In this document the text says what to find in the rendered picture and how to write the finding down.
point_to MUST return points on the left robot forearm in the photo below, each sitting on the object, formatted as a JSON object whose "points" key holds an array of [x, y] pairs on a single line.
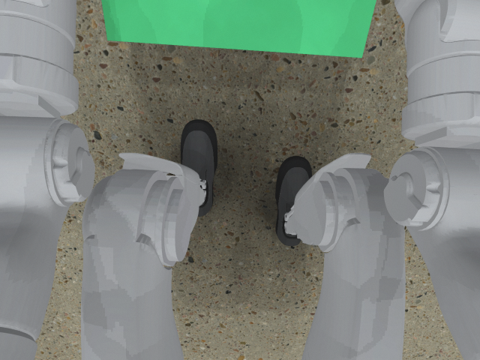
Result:
{"points": [[37, 42]]}

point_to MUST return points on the robot left foot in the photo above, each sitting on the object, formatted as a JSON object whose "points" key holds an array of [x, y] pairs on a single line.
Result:
{"points": [[199, 151]]}

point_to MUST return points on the robot left upper arm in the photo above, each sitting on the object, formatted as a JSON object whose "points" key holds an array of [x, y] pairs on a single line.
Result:
{"points": [[45, 167]]}

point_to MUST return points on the carton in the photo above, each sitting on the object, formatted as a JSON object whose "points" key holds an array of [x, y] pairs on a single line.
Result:
{"points": [[314, 27]]}

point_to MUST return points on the robot left shin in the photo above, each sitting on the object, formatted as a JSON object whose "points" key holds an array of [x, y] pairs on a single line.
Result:
{"points": [[189, 179]]}

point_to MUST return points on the right robot forearm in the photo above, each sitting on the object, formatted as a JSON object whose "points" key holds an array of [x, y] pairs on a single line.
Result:
{"points": [[442, 41]]}

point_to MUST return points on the robot right upper arm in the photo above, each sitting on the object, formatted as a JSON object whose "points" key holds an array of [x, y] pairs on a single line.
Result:
{"points": [[435, 193]]}

